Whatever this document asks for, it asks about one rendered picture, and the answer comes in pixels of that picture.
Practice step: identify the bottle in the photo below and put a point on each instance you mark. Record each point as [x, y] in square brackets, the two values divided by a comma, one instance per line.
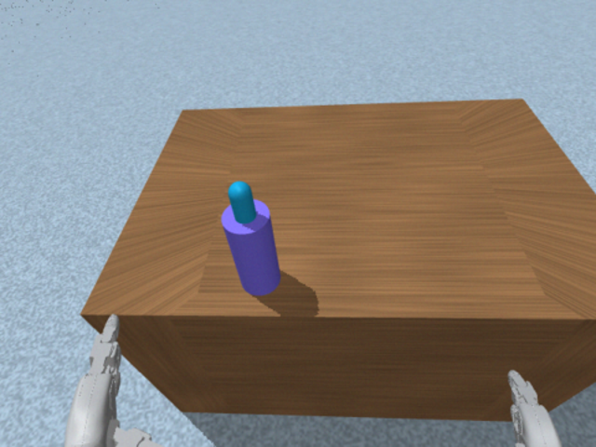
[248, 229]

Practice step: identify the left robot hand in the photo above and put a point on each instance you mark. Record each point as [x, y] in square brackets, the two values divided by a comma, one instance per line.
[92, 419]

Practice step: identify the right robot hand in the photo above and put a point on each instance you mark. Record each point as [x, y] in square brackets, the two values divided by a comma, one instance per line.
[533, 426]

